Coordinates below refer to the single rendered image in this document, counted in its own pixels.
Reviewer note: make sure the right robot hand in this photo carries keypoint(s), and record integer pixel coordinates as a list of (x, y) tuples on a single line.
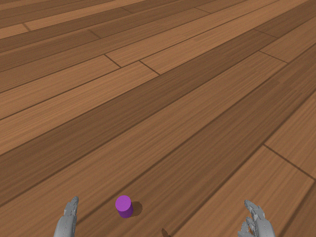
[(260, 226)]

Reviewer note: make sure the left robot hand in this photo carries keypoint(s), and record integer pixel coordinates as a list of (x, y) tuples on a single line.
[(67, 224)]

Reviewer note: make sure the can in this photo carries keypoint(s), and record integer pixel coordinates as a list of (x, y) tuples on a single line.
[(124, 206)]

